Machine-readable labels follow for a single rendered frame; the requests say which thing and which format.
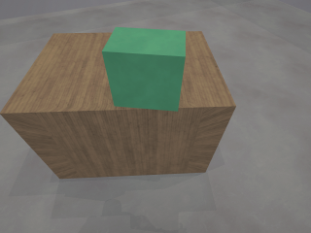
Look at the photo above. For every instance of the carton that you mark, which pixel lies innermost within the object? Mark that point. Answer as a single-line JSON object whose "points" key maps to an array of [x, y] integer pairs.
{"points": [[145, 67]]}

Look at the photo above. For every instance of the pedestal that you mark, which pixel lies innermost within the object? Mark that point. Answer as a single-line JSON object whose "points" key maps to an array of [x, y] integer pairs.
{"points": [[64, 110]]}

